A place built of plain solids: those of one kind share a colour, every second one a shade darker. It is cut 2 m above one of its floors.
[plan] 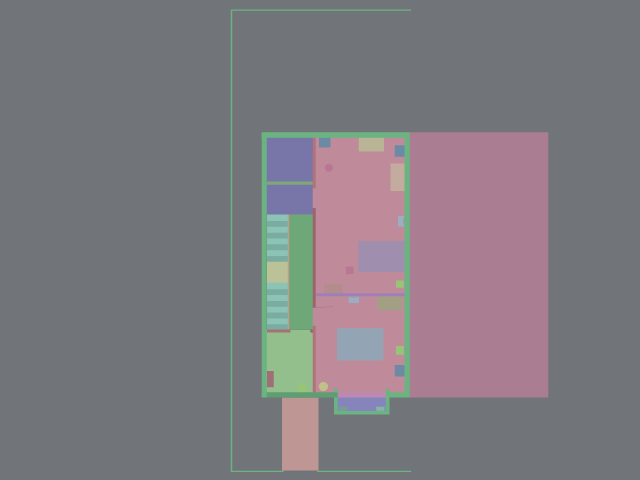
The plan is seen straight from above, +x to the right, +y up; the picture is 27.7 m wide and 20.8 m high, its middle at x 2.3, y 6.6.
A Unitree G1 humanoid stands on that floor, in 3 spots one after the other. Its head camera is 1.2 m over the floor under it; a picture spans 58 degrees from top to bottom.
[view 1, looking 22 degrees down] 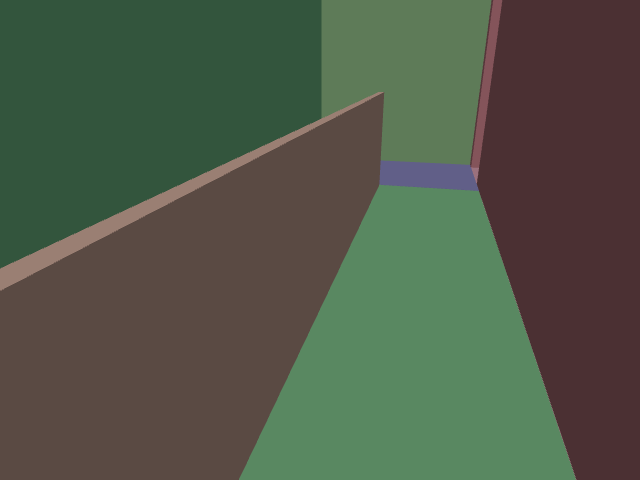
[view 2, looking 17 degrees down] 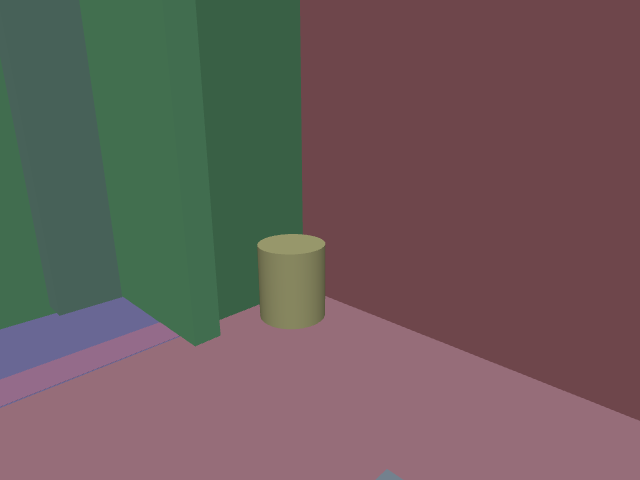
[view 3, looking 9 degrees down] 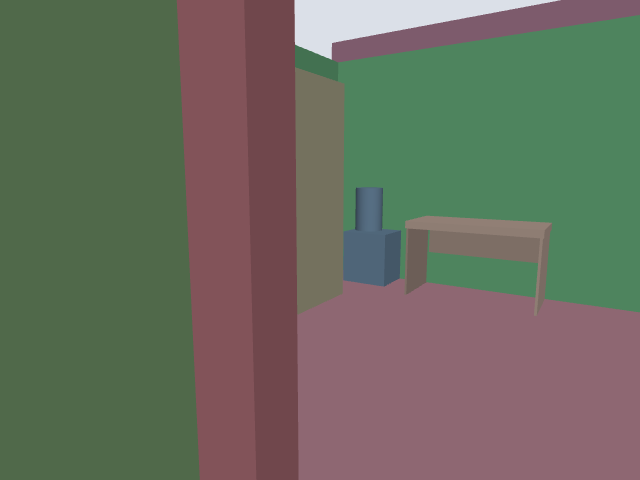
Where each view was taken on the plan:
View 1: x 1.44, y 3.13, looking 104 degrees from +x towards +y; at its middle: well_guard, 2.14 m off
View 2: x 4.07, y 2.05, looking -136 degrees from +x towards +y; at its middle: slotfit_corner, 2.60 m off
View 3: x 1.44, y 8.35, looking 33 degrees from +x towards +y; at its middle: wardrobe_bed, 3.87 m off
